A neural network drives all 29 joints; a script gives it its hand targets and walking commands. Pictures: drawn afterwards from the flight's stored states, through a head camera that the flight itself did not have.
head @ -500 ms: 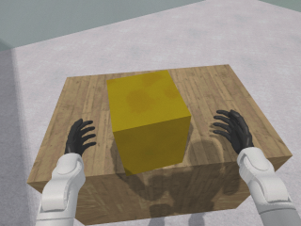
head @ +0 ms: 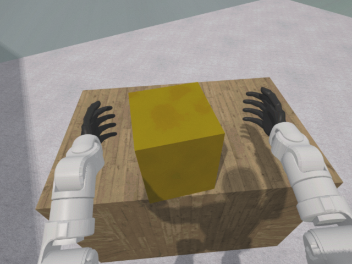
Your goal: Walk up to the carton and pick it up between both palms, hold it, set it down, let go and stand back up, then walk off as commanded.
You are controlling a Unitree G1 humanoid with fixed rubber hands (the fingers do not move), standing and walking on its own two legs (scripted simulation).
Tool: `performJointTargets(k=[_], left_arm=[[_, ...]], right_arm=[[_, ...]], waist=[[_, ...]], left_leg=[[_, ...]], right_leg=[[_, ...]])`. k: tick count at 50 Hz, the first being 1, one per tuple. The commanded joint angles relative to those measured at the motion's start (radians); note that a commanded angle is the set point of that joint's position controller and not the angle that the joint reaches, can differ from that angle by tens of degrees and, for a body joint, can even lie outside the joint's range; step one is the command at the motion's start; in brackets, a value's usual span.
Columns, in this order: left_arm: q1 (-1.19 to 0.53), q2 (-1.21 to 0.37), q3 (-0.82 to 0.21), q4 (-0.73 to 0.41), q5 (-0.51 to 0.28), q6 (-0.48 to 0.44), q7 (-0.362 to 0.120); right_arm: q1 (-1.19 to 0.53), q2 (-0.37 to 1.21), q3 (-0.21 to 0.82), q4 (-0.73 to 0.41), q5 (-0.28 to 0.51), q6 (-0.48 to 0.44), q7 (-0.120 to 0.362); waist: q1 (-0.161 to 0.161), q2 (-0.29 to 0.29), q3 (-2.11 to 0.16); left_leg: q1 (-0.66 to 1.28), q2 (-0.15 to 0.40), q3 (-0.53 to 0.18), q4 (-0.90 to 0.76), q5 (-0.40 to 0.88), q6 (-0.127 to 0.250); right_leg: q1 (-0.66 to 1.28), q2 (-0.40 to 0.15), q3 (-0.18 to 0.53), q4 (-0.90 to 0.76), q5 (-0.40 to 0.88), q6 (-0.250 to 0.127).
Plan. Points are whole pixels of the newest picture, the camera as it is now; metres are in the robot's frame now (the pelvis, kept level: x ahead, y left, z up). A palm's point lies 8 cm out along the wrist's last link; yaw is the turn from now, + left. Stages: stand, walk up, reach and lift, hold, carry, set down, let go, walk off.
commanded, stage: reach and lift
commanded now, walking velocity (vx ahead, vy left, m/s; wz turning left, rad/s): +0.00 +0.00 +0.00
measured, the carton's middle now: (173, 143) +0.44 +0.06 +0.01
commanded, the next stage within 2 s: none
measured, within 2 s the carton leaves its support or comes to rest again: neither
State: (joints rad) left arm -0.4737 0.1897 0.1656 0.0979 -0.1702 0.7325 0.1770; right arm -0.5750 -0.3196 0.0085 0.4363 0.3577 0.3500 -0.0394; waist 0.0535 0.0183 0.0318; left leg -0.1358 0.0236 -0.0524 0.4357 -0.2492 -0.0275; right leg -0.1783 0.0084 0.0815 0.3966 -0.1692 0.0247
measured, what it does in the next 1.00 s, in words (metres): stands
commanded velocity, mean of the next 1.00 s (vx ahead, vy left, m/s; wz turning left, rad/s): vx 0.00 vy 0.00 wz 0.00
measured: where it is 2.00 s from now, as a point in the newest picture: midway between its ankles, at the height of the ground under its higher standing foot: outside the picture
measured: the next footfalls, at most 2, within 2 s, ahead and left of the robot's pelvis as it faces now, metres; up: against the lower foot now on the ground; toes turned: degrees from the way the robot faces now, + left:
none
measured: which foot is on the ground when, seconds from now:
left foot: down 0.00-1.00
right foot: down 0.00-1.00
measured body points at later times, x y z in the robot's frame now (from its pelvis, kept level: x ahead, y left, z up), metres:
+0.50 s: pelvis +0.01 +0.00 +0.00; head +0.01 +0.00 +0.45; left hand +0.40 +0.22 +0.19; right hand +0.46 -0.14 +0.19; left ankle -0.01 +0.14 -0.74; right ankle +0.03 -0.14 -0.74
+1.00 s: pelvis +0.01 +0.00 +0.00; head +0.02 +0.00 +0.45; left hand +0.42 +0.23 +0.15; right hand +0.47 -0.14 +0.15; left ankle -0.01 +0.14 -0.74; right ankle +0.03 -0.14 -0.74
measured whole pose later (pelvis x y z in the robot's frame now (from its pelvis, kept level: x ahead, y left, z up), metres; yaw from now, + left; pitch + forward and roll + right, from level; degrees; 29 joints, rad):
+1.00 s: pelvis +0.01 +0.00 +0.00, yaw +0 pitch +0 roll -1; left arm -0.86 0.19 0.14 0.82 -0.13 0.31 0.14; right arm -0.97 -0.34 0.08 1.08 0.38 0.16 -0.01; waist 0.11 0.02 0.00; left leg -0.17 0.03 -0.05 0.44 -0.26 -0.03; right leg -0.21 0.01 0.08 0.38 -0.17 0.03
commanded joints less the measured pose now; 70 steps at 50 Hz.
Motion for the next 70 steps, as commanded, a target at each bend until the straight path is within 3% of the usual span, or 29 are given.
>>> performJointTargets(k=[1,3,7,9,10,11,12,13,14,20,23,25,28,32,33,35,36,39,42,45,46,49,50,56,59,63,68,69,70], left_arm=[[-0.622,0.168,0.031,-0.063,0.000,-0.062,0.018],[-0.621,0.160,0.039,0.039,0.039,-0.040,0.015],[-0.619,0.155,0.027,0.047,0.026,-0.052,0.017],[-0.703,0.201,0.038,0.049,0.011,-0.060,0.020],[-0.696,0.184,0.034,0.032,0.022,-0.045,0.020],[-0.676,0.187,0.025,0.057,0.027,-0.048,0.014],[-0.699,0.191,0.035,0.109,0.042,-0.031,0.015],[-0.727,0.187,0.033,0.116,0.036,-0.028,0.010],[-0.737,0.200,0.041,0.181,0.047,-0.024,0.010],[-0.865,0.252,0.045,0.165,0.024,-0.065,0.026],[-0.876,0.218,0.003,0.214,0.027,-0.080,0.033],[-0.930,0.247,0.011,0.303,0.017,-0.095,0.033],[-0.929,0.239,0.002,0.340,0.034,-0.102,0.036],[-0.911,0.214,-0.013,0.403,0.026,-0.147,0.026],[-0.869,0.202,0.003,0.500,0.039,-0.150,0.024],[-0.822,0.161,-0.001,0.476,0.048,-0.179,0.015],[-0.833,0.179,-0.009,0.550,0.044,-0.203,0.007],[-0.816,0.141,-0.034,0.512,0.041,-0.264,-0.010],[-0.773,0.142,-0.007,0.528,0.065,-0.350,-0.016],[-0.738,0.100,-0.035,0.591,0.051,-0.418,-0.031],[-0.692,0.118,-0.007,0.658,0.066,-0.429,-0.039],[-0.668,0.067,-0.034,0.744,0.057,-0.510,-0.057],[-0.687,0.059,-0.022,0.781,0.074,-0.528,-0.050],[-0.738,0.049,-0.068,0.802,0.007,-0.728,-0.050],[-0.729,0.027,-0.082,0.808,-0.004,-0.789,-0.050],[-0.716,0.024,-0.067,0.912,-0.001,-0.841,-0.066],[-0.694,0.019,-0.061,0.991,-0.002,-0.880,-0.080],[-0.688,0.022,-0.052,0.976,0.001,-0.888,-0.079],[-0.651,0.021,-0.036,0.994,-0.002,-0.901,-0.086]], right_arm=[[-0.617,-0.231,-0.024,-0.060,0.034,-0.027,0.015],[-0.644,-0.252,-0.010,0.042,0.025,-0.017,0.019],[-0.645,-0.248,-0.010,0.072,0.031,-0.028,0.014],[-0.752,-0.241,0.012,0.005,0.063,-0.041,0.012],[-0.739,-0.235,0.008,0.041,0.059,-0.041,0.009],[-0.738,-0.247,0.033,0.028,0.075,-0.044,0.010],[-0.768,-0.278,0.010,0.108,0.043,-0.026,0.004],[-0.775,-0.254,0.023,0.117,0.054,-0.016,0.006],[-0.797,-0.271,0.020,0.177,0.043,-0.010,0.009],[-0.907,-0.253,0.023,0.135,0.066,-0.028,0.002],[-0.909,-0.267,0.016,0.217,0.062,-0.030,0.007],[-0.964,-0.276,0.038,0.294,0.057,-0.018,0.018],[-0.966,-0.264,0.051,0.327,0.078,-0.026,0.018],[-0.957,-0.238,0.044,0.350,0.058,-0.055,0.017],[-0.924,-0.220,0.060,0.408,0.051,-0.053,0.018],[-0.895,-0.193,0.092,0.390,0.059,-0.080,0.021],[-0.897,-0.192,0.081,0.431,0.040,-0.081,0.026],[-0.852,-0.168,0.048,0.450,0.013,-0.124,0.028],[-0.823,-0.138,0.067,0.453,0.024,-0.177,0.037],[-0.821,-0.120,0.059,0.461,-0.017,-0.238,0.037],[-0.779,-0.111,0.100,0.487,-0.009,-0.237,0.045],[-0.750,-0.075,0.117,0.574,-0.011,-0.279,0.060],[-0.764,-0.079,0.112,0.605,-0.015,-0.285,0.062],[-0.787,-0.047,0.102,0.568,-0.025,-0.406,0.074],[-0.768,-0.057,0.108,0.603,-0.024,-0.442,0.083],[-0.767,-0.037,0.116,0.662,-0.040,-0.461,0.075],[-0.779,-0.030,0.144,0.688,-0.013,-0.488,0.075],[-0.772,-0.013,0.165,0.681,0.004,-0.496,0.080],[-0.763,-0.015,0.159,0.663,-0.014,-0.502,0.075]], waist=[[0.058,-0.023,-0.398],[0.080,-0.012,-0.338],[0.067,-0.023,-0.407],[0.089,-0.030,-0.474],[0.073,-0.015,-0.462],[0.091,0.008,-0.474],[0.064,-0.025,-0.420],[0.071,0.009,-0.385],[0.081,-0.021,-0.359],[0.094,-0.039,-0.492],[0.080,-0.002,-0.473],[0.104,-0.042,-0.440],[0.110,-0.003,-0.474],[0.088,-0.025,-0.496],[0.112,-0.047,-0.433],[0.113,-0.047,-0.425],[0.116,-0.049,-0.409],[0.066,0.005,-0.452],[0.116,-0.007,-0.492],[0.094,-0.025,-0.514],[0.130,-0.040,-0.492],[0.121,-0.013,-0.443],[0.143,-0.019,-0.434],[0.127,-0.033,-0.596],[0.123,-0.026,-0.708],[0.110,-0.053,-0.650],[0.126,-0.062,-0.655],[0.153,-0.046,-0.653],[0.144,-0.096,-0.667]], left_leg=[[-0.076,-0.033,0.115,-0.114,0.298,-0.034],[-0.085,-0.021,0.118,-0.131,0.257,-0.036],[-0.050,-0.029,0.116,-0.117,0.314,-0.042],[-0.059,-0.031,0.113,-0.095,0.347,-0.036],[-0.032,-0.033,0.118,-0.092,0.411,-0.045],[-0.016,-0.029,0.112,-0.076,0.442,-0.050],[-0.037,-0.021,0.115,-0.089,0.399,-0.055],[-0.045,-0.028,0.115,-0.092,0.389,-0.054],[-0.058,-0.017,0.113,-0.106,0.385,-0.047],[-0.072,-0.025,0.118,-0.087,0.380,-0.050],[-0.045,-0.012,0.104,-0.075,0.431,-0.071],[-0.084,-0.009,0.109,-0.090,0.345,-0.064],[-0.074,-0.016,0.107,-0.085,0.366,-0.063],[-0.071,-0.020,0.112,-0.065,0.402,-0.063],[-0.093,-0.019,0.109,-0.079,0.397,-0.059],[-0.060,-0.015,0.106,-0.067,0.489,-0.067],[-0.080,-0.015,0.111,-0.072,0.412,-0.065],[-0.056,-0.027,0.105,-0.055,0.461,-0.077],[-0.023,-0.021,0.108,-0.036,0.525,-0.071],[-0.029,-0.011,0.102,-0.018,0.541,-0.082],[-0.031,-0.007,0.102,-0.025,0.530,-0.076],[-0.048,-0.003,0.103,-0.025,0.529,-0.075],[-0.066,0.000,0.102,-0.031,0.485,-0.073],[-0.136,-0.012,0.119,0.014,0.492,-0.066],[-0.092,0.005,0.104,0.049,0.579,-0.075],[-0.181,-0.001,0.111,0.044,0.519,-0.066],[-0.185,-0.003,0.103,0.049,0.570,-0.066],[-0.202,-0.014,0.126,0.063,0.568,-0.062],[-0.207,-0.012,0.117,0.053,0.572,-0.055]], right_leg=[[0.167,0.067,-0.061,-0.049,0.142,-0.040],[0.164,0.074,-0.078,-0.067,0.101,-0.048],[0.202,0.069,-0.069,-0.067,0.173,-0.036],[0.212,0.066,-0.068,-0.052,0.198,-0.028],[0.212,0.071,-0.082,-0.059,0.245,-0.032],[0.211,0.073,-0.080,-0.053,0.262,-0.035],[0.199,0.079,-0.088,-0.059,0.227,-0.035],[0.187,0.074,-0.087,-0.066,0.203,-0.042],[0.179,0.070,-0.086,-0.069,0.215,-0.037],[0.234,0.068,-0.085,-0.048,0.239,-0.025],[0.195,0.073,-0.092,-0.048,0.256,-0.030],[0.187,0.068,-0.090,-0.057,0.179,-0.034],[0.204,0.070,-0.087,-0.051,0.226,-0.035],[0.190,0.078,-0.097,-0.055,0.241,-0.030],[0.193,0.077,-0.096,-0.065,0.228,-0.030],[0.202,0.078,-0.098,-0.060,0.283,-0.026],[0.165,0.080,-0.102,-0.064,0.213,-0.028],[0.180,0.076,-0.106,-0.055,0.248,-0.037],[0.156,0.081,-0.114,-0.047,0.275,-0.029],[0.144,0.082,-0.122,-0.045,0.261,-0.033],[0.145,0.082,-0.117,-0.048,0.237,-0.028],[0.084,0.070,-0.120,-0.048,0.199,-0.035],[0.065,0.074,-0.115,-0.054,0.139,-0.044],[0.056,0.059,-0.111,-0.004,0.219,-0.044],[-0.017,0.061,-0.118,-0.008,0.221,-0.053],[-0.017,0.053,-0.112,-0.008,0.197,-0.055],[-0.043,0.054,-0.109,-0.003,0.217,-0.053],[-0.015,0.047,-0.104,0.010,0.240,-0.046],[0.000,0.050,-0.112,0.010,0.275,-0.044]])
